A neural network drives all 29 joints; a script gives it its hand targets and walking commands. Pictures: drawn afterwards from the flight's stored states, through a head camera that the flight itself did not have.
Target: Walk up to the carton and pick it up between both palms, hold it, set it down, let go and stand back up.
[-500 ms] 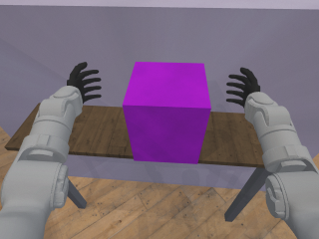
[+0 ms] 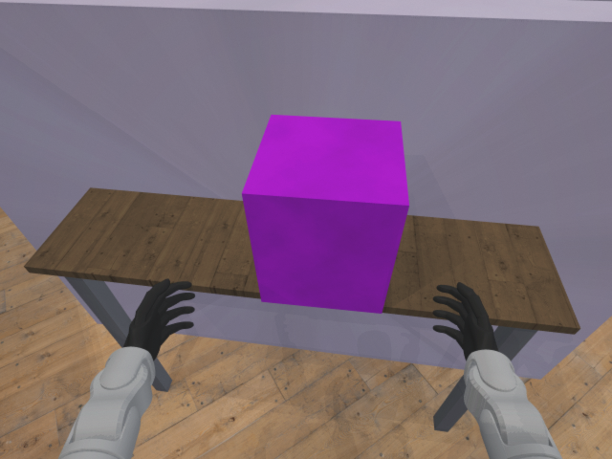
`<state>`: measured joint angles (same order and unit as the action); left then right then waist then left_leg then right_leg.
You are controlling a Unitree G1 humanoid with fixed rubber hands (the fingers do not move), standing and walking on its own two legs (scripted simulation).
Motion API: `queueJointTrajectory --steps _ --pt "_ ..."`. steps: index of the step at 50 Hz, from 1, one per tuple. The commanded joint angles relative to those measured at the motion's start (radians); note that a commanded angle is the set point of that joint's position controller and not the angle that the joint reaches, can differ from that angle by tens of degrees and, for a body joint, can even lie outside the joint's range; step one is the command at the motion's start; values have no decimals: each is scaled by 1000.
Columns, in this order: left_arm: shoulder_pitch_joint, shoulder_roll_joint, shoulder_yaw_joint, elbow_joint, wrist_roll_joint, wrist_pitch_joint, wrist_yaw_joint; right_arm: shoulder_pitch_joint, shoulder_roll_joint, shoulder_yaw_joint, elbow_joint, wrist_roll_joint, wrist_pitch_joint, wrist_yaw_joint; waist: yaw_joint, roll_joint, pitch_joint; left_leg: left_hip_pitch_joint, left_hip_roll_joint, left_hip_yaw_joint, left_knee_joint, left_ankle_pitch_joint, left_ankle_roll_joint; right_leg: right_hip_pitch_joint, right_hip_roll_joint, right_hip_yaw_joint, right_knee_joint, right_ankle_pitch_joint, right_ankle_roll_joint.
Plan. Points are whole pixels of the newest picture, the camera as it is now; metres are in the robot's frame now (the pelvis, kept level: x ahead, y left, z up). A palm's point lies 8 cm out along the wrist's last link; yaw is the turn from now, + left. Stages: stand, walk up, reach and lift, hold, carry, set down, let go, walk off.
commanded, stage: set down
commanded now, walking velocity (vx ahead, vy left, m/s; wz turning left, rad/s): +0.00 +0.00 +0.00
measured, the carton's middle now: (327, 216) +0.50 -0.01 +0.04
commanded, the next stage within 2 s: let go in 0.20 s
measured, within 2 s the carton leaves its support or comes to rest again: neither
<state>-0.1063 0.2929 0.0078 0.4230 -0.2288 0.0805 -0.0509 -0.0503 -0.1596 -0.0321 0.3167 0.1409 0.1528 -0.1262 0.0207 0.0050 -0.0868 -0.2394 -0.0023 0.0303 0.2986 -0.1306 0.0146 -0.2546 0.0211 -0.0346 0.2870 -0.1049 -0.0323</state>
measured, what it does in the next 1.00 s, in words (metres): shifts its weight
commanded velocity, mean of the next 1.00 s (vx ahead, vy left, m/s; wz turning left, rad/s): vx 0.00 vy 0.00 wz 0.00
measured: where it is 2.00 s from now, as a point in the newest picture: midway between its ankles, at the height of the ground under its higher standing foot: outside the picture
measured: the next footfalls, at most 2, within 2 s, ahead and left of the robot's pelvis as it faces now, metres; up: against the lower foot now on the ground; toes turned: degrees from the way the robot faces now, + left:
none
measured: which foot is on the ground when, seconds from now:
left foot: down 0.00-1.00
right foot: down 0.00-1.00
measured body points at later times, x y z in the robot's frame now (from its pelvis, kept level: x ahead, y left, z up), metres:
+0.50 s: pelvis +0.03 +0.01 +0.00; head +0.04 +0.02 +0.45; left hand +0.23 +0.24 -0.03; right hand +0.24 -0.18 -0.04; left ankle +0.01 +0.11 -0.75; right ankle +0.02 -0.10 -0.75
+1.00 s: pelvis +0.05 +0.03 -0.01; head +0.07 +0.04 +0.44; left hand +0.20 +0.24 -0.12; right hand +0.20 -0.21 -0.12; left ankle +0.01 +0.11 -0.75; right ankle +0.02 -0.10 -0.75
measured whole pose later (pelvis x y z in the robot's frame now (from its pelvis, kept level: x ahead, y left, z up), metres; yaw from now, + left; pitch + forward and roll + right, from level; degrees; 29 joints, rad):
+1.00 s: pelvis +0.05 +0.03 -0.01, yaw +0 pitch +1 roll -1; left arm 0.20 0.18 -0.07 0.65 0.02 -0.02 0.05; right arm 0.16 -0.20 -0.04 0.74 0.00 -0.05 0.00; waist 0.01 0.01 0.02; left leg -0.20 -0.02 0.04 0.51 -0.33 0.05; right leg -0.20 0.00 -0.02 0.45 -0.28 0.01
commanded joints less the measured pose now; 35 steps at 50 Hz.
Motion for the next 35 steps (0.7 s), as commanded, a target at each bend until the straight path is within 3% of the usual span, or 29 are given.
queueJointTrajectory --steps 1,9,16,21,28,31,35 --pt "-242 190 70 -244 -3 -156 -7 -252 -83 -11 -254 -3 -157 -7 10 10 -251 -32 11 -28 -27 -17 37 141 -28 76 -8 -56 0" --pt "-108 171 54 -223 -6 -349 -25 -92 -48 17 -206 -13 -353 -34 14 20 -260 -71 14 -17 30 -92 43 53 -36 86 31 -142 -4" --pt "63 149 36 -196 24 -436 -21 55 -28 34 -176 -24 -449 -33 31 8 -221 -64 12 -22 47 -28 45 59 -36 84 64 -63 7" --pt "218 90 15 -145 53 -447 -16 204 -4 50 -126 -43 -473 -1 35 -4 -156 -35 9 -32 40 99 32 104 -29 85 67 67 12" --pt "356 45 -22 -102 126 -453 3 334 -36 33 14 -78 -500 65 20 40 -109 57 8 -57 62 342 -12 196 -18 91 72 268 5" --pt "360 30 -38 -61 158 -439 18 319 -66 6 79 -104 -501 88 4 48 -78 78 8 -69 78 356 -27 193 -17 89 78 261 2" --pt "329 6 -50 2 183 -384 40 261 -102 -21 151 -130 -460 103 -14 25 4 60 12 -80 102 264 -38 145 -17 82 95 162 -7"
